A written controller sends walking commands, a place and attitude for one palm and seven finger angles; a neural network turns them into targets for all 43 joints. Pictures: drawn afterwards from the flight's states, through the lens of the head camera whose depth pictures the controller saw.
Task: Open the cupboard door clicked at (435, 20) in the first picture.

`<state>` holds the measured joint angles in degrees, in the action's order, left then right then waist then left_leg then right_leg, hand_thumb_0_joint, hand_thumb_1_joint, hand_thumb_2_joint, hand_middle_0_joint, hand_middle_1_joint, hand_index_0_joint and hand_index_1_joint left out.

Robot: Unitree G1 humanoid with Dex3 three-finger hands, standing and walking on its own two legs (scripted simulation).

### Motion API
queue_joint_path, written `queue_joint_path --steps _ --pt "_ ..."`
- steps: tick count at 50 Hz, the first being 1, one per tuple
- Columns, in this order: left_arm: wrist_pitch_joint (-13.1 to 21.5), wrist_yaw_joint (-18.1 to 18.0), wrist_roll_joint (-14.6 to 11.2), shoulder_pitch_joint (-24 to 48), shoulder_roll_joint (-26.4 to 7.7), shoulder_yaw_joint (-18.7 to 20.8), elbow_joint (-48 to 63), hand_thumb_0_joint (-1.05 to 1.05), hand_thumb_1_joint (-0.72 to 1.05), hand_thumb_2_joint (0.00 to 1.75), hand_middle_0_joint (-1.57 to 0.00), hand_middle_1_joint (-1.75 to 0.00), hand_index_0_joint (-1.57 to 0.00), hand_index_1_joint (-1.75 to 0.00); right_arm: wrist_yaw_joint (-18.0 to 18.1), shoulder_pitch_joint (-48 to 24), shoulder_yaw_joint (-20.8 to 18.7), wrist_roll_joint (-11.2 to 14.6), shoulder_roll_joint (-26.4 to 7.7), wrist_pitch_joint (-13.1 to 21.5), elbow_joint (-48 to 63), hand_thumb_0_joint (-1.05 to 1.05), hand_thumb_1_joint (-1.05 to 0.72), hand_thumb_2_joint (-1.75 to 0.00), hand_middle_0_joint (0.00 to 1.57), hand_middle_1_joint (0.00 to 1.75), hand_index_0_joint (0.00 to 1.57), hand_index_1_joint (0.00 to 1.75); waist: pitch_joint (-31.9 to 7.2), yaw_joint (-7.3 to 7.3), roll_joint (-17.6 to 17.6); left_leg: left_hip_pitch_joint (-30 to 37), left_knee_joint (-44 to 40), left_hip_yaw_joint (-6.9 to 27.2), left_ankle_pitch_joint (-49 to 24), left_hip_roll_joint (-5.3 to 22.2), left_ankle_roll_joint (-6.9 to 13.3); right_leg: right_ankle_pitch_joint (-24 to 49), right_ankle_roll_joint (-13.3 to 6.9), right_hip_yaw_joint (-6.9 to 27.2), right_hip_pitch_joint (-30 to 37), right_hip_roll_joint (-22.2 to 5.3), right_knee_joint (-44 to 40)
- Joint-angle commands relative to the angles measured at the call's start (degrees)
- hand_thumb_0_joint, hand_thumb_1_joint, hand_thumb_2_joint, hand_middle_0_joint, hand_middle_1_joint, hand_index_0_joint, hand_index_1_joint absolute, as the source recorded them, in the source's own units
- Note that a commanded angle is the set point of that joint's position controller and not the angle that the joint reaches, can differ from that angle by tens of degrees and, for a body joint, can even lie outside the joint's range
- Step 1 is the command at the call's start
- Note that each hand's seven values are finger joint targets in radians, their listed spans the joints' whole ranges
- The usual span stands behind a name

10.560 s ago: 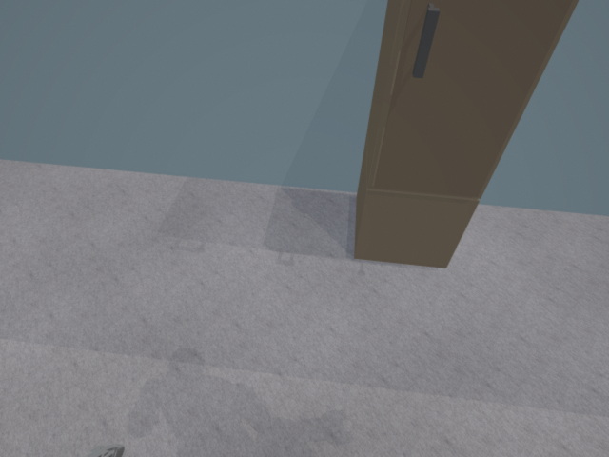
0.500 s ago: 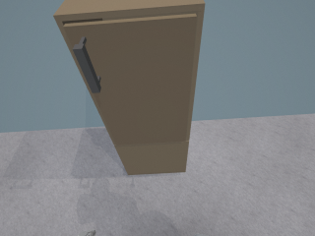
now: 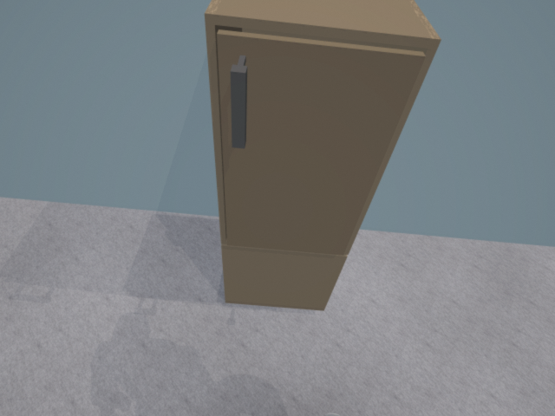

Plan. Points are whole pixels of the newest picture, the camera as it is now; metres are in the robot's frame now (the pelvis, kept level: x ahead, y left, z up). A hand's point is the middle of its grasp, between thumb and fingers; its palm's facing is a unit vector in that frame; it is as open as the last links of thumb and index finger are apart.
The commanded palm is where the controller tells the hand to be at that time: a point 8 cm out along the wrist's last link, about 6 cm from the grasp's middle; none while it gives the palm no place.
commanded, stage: come to a stop and stand still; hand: left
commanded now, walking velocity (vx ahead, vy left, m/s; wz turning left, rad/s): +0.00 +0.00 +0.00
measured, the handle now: (240, 103) +0.58 +0.13 +0.15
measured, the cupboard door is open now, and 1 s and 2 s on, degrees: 0 0 0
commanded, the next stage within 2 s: look again from close up in 0.86 s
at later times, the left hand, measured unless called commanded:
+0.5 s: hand out of the picture -0.02 +0.18 -0.17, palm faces +0.00 -0.98 -0.19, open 7.3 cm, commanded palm none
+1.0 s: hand out of the picture -0.07 +0.14 -0.17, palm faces +0.01 -0.99 -0.15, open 7.4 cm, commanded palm none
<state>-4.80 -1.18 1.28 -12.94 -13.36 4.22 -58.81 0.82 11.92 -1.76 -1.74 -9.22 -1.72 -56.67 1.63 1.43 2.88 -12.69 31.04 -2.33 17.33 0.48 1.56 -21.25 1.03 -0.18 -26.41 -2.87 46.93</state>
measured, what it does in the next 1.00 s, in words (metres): steps on the spot: right foot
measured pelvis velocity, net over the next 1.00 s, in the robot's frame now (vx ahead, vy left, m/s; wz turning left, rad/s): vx -0.04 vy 0.00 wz -0.02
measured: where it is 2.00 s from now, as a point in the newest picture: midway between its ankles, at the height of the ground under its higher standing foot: outside the picture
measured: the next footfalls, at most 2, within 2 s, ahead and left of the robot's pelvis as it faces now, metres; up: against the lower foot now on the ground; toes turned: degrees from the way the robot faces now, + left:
right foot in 0.26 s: -0.03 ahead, -0.10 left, +0.00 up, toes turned -3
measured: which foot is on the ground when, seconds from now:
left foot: down 0.00-1.00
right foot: up 0.00-0.24, down 0.26-1.00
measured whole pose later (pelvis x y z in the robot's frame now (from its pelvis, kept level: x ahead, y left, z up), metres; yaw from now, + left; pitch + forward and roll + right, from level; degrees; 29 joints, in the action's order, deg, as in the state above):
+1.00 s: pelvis -0.04 +0.00 +0.01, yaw -1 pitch -1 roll -1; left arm 1.0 -2.7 0.7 -20.0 -4.8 -0.9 -66.1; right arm 1.5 17.7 0.2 -0.7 -6.7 0.2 -65.5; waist 1.7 -0.5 -1.0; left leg -14.3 25.6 -3.7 10.7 0.5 1.4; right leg -15.5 -1.7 -2.6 -7.5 1.6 23.4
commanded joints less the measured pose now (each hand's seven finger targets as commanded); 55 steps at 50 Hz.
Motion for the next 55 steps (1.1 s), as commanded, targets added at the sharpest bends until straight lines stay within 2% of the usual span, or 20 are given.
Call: queue_joint_path --steps 1,2,7,9,11,12,13,15,16,17,21,25,32,47,48,49,50,51,52,55 --pt "1.9 0.0 0.3 -4.3 -2.6 0.1 1.0 0.00 0.90 0.90 -0.20 -0.30 -0.20 -0.30 1.2 -3.6 -1.3 0.6 -8.5 1.5 3.1 0.00 -0.90 -0.90 0.20 0.30 0.20 0.30 2.8 1.43 -11.8 -5.2 -19.7 9.2 -0.7 10.0 4.5 1.3 0.7 2.1 -0.1 1.7 13.2" --pt "2.3 0.1 0.2 -4.4 -2.5 -0.2 0.5 0.00 0.90 0.90 -0.20 -0.30 -0.20 -0.30 1.4 -2.2 -1.1 1.0 -8.0 1.8 2.3 0.00 -0.90 -0.90 0.20 0.30 0.20 0.30 1.9 0.99 -9.4 -1.2 -18.9 8.5 -4.9 9.9 4.9 1.6 1.0 1.7 -0.9 1.3 11.3" --pt "3.4 -0.4 -0.4 -0.8 -0.4 -2.1 0.7 0.00 0.90 0.90 -0.20 -0.30 -0.20 -0.30 1.9 5.7 -1.4 0.9 -7.4 2.5 -1.9 0.00 -0.90 -0.90 0.20 0.30 0.20 0.30 -3.0 -2.83 -10.2 12.9 -14.6 12.2 -26.9 13.6 8.4 -5.0 1.4 0.0 3.5 -0.2 -7.8" --pt "3.7 -0.7 -0.8 -2.8 0.3 -2.5 -0.8 0.00 0.90 0.90 -0.20 -0.30 -0.20 -0.30 1.8 6.7 -1.3 1.0 -7.6 2.5 -3.2 0.00 -0.90 -0.90 0.20 0.30 0.20 0.30 -4.0 -2.30 -9.4 12.7 -13.1 12.7 -31.9 13.1 7.8 -2.2 1.0 -0.4 9.3 0.4 -16.6" --pt "4.4 -1.1 -0.7 -7.2 0.4 -2.8 -3.5 0.00 0.90 0.90 -0.20 -0.30 -0.20 -0.30 1.7 6.1 -1.0 1.6 -6.6 2.7 -4.0 0.00 -0.90 -0.90 0.20 0.30 0.20 0.30 -5.1 -0.61 -6.7 9.1 -10.5 10.7 -28.0 10.4 4.7 10.4 0.5 -0.3 17.6 -0.3 -28.4" --pt "4.8 -1.4 -0.7 -7.6 -1.0 -2.7 -4.3 0.00 0.90 0.90 -0.20 -0.30 -0.20 -0.30 1.5 6.4 -0.7 2.0 -5.2 2.8 -4.3 0.00 -0.90 -0.90 0.20 0.30 0.20 0.30 -4.5 -1.21 -3.9 4.3 -9.8 9.3 -23.1 8.4 2.4 16.1 -0.7 2.9 22.4 -2.7 -29.5" --pt "5.1 -1.5 -0.7 -7.1 -1.3 -2.9 -4.5 0.00 0.90 0.90 -0.20 -0.30 -0.20 -0.30 1.3 5.6 -0.3 2.2 -3.9 2.8 -4.3 0.00 -0.90 -0.90 0.20 0.30 0.20 0.30 -2.4 -1.54 -1.1 2.2 -9.9 6.9 -17.9 6.2 0.6 19.8 -2.2 5.3 21.4 -5.9 -28.8" --pt "5.3 -1.5 -0.7 -6.3 -1.0 -3.4 -4.7 0.00 0.90 0.90 -0.20 -0.30 -0.20 -0.30 1.1 5.9 0.1 1.7 -3.4 2.8 -5.0 0.00 -0.90 -0.90 0.20 0.30 0.20 0.30 -0.7 -1.95 -0.2 4.3 -11.1 5.8 -17.5 4.5 -0.2 21.8 -3.4 4.6 18.1 -6.6 -27.3" --pt "5.7 -1.6 -0.8 -6.1 -0.4 -3.4 -5.1 0.00 0.90 0.90 -0.20 -0.30 -0.20 -0.30 1.2 6.2 0.1 1.4 -3.7 2.6 -5.9 0.00 -0.90 -0.90 0.20 0.30 0.20 0.30 -0.4 -2.15 4.9 5.4 -10.6 5.3 -17.5 4.8 -0.3 22.2 -3.3 4.7 17.1 -5.4 -27.3" --pt "5.7 -1.6 -0.9 -5.8 -0.1 -3.6 -5.1 0.00 0.90 0.90 -0.20 -0.30 -0.20 -0.30 1.2 7.0 0.1 1.4 -4.2 2.7 -6.5 0.00 -0.90 -0.90 0.20 0.30 0.20 0.30 -0.5 -2.22 5.4 5.9 -10.7 5.1 -17.0 5.1 -0.1 20.9 -3.1 3.9 16.9 -5.1 -27.5" --pt "5.2 -1.6 -1.0 -5.8 0.8 -3.8 -5.1 0.00 0.90 0.90 -0.20 -0.30 -0.20 -0.30 1.0 7.4 0.5 1.4 -3.7 2.4 -8.1 0.00 -0.90 -0.90 0.20 0.30 0.20 0.30 4.3 -1.88 0.1 4.6 -13.8 5.6 -8.8 5.1 0.0 8.3 -2.6 4.0 13.3 -4.0 -29.6" --pt "5.0 -1.6 -1.0 -6.9 0.9 -3.8 -5.3 0.00 0.90 0.90 -0.20 -0.30 -0.20 -0.30 1.0 8.1 0.7 1.3 -2.8 2.0 -8.8 0.00 -0.90 -0.90 0.20 0.30 0.20 0.30 6.7 -1.71 -2.2 2.4 -14.8 5.8 -4.1 4.8 0.0 4.6 -2.8 4.3 12.1 -3.6 -30.5" --pt "5.1 -1.6 -0.9 -8.2 1.7 -3.8 -5.6 0.00 0.90 0.90 -0.20 -0.30 -0.20 -0.30 1.2 9.7 0.6 1.3 -2.0 2.0 -9.3 0.00 -0.90 -0.90 0.20 0.30 0.20 0.30 6.1 -1.67 -3.1 2.0 -15.0 6.3 -2.0 5.2 0.2 3.9 -2.8 4.1 11.7 -3.0 -30.3" --pt "5.8 -1.7 -0.9 -11.0 3.2 -4.0 -6.7 0.00 0.90 0.90 -0.20 -0.30 -0.20 -0.30 1.4 10.1 0.7 1.5 -1.4 2.5 -9.5 0.00 -0.90 -0.90 0.20 0.30 0.20 0.30 4.2 -1.82 -2.0 4.0 -12.9 5.5 -6.9 5.3 0.2 7.0 -2.8 4.6 11.7 -2.9 -30.1" --pt "7.8 -3.2 0.7 -13.4 1.5 -4.5 -6.8 0.00 0.90 0.90 -0.20 -0.30 -0.20 -0.30 0.5 3.7 1.3 1.3 -4.0 3.7 -4.8 0.00 -0.90 -0.90 0.20 0.30 0.20 0.30 5.6 0.45 -2.3 -2.1 -0.4 3.9 -12.6 5.3 -1.2 22.9 -2.6 6.8 11.5 -4.8 -29.3" --pt "8.1 -2.8 -0.1 -10.5 -0.6 -4.0 -3.7 0.00 0.90 0.90 -0.20 -0.30 -0.20 -0.30 0.1 7.2 1.1 1.1 -1.5 3.0 -3.2 0.00 -0.90 -0.90 0.20 0.30 0.20 0.30 1.5 -3.40 -1.8 -0.8 -1.7 4.0 -2.0 3.6 -1.0 7.5 -4.4 8.7 10.6 -7.0 -30.9" --pt "8.0 -2.4 -0.1 -8.5 0.0 -4.0 -2.6 0.00 0.90 0.90 -0.20 -0.30 -0.20 -0.30 0.0 8.1 0.9 0.7 -1.5 2.9 -3.9 0.00 -0.90 -0.90 0.20 0.30 0.20 0.30 2.9 -3.68 -5.6 -0.8 -2.9 4.1 -2.5 3.1 -0.8 0.7 -5.4 8.0 8.8 -5.7 -29.9" --pt "8.3 -2.3 -0.3 -9.2 0.5 -4.2 -2.7 0.00 0.90 0.90 -0.20 -0.30 -0.20 -0.30 -0.1 9.4 1.2 0.7 -1.8 3.1 -4.1 0.00 -0.90 -0.90 0.20 0.30 0.20 0.30 0.8 -3.93 -4.9 -0.6 -2.9 4.4 -5.4 3.6 -0.5 2.0 -5.6 7.3 9.5 -4.2 -28.3" --pt "8.5 -2.1 -0.3 -9.5 0.7 -4.0 -2.2 0.00 0.90 0.90 -0.20 -0.30 -0.20 -0.30 0.0 10.6 1.2 0.5 -1.9 3.4 -3.6 0.00 -0.90 -0.90 0.20 0.30 0.20 0.30 -1.6 -3.66 -7.6 -0.1 -3.2 4.7 -8.2 3.8 0.1 5.5 -5.7 5.6 11.6 -3.7 -26.1" --pt "8.1 -1.8 -0.6 -10.2 1.7 -4.2 -2.4 0.00 0.90 0.90 -0.20 -0.30 -0.20 -0.30 0.5 9.6 1.4 0.9 -2.6 3.9 -3.2 0.00 -0.90 -0.90 0.20 0.30 0.20 0.30 -0.8 -2.49 -3.6 -1.1 -4.9 5.5 -10.8 4.9 1.2 9.8 -5.0 4.1 13.2 -2.2 -23.6"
